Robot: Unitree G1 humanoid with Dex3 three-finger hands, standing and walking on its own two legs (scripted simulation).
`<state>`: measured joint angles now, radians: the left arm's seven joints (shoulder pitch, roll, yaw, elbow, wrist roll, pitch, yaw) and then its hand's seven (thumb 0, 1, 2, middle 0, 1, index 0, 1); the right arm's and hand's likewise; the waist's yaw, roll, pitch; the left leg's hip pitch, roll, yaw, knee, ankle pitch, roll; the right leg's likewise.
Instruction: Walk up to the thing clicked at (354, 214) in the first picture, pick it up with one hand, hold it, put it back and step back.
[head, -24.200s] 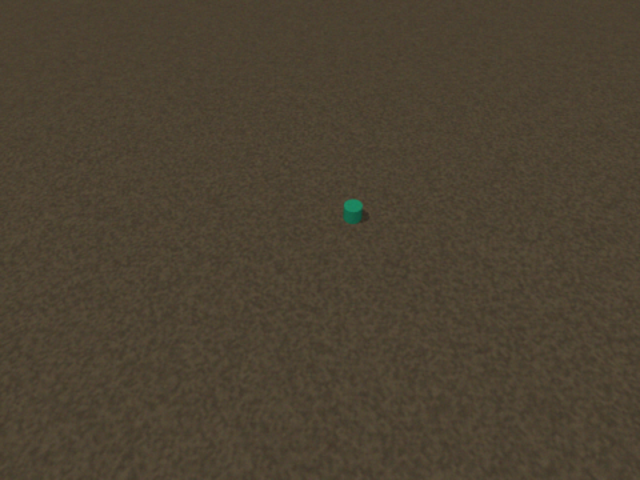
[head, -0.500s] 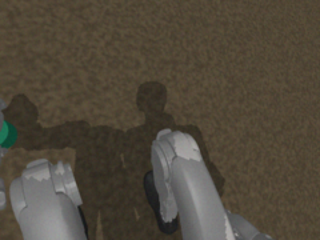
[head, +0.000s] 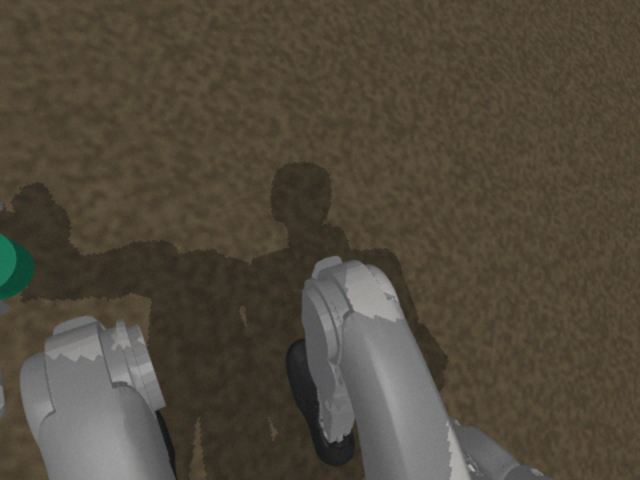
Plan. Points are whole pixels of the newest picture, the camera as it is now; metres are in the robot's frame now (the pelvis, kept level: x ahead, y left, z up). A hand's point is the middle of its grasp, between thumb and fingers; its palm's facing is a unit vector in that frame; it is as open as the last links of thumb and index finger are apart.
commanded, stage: withdraw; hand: left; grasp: from above
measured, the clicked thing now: out of the picture +0.40 +0.32 -0.26
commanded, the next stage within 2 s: home in 1.04 s
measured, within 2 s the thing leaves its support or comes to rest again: neither
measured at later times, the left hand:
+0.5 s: hand out of the picture +0.41 +0.34 -0.12, palm faces -0.30 -0.07 -0.95, open 14.1 cm
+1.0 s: hand out of the picture +0.38 +0.33 -0.11, palm faces -0.48 -0.10 -0.87, open 14.0 cm
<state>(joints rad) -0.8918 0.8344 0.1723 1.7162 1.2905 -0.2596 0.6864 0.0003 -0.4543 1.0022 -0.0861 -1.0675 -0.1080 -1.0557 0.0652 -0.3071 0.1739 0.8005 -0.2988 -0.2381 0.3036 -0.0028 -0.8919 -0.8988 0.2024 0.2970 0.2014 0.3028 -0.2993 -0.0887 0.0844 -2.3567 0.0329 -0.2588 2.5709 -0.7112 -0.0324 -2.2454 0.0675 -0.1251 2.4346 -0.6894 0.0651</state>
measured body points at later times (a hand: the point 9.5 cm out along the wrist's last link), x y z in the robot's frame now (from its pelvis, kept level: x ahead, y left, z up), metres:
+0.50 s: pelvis +0.00 +0.00 +0.03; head +0.21 +0.08 +0.42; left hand +0.42 +0.34 -0.07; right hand +0.11 -0.26 -0.09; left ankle +0.06 +0.14 -0.26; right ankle +0.11 -0.12 -0.26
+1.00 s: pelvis -0.02 -0.01 +0.05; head +0.19 +0.09 +0.44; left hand +0.40 +0.33 -0.06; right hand +0.09 -0.29 -0.05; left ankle +0.06 +0.14 -0.26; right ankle +0.11 -0.12 -0.26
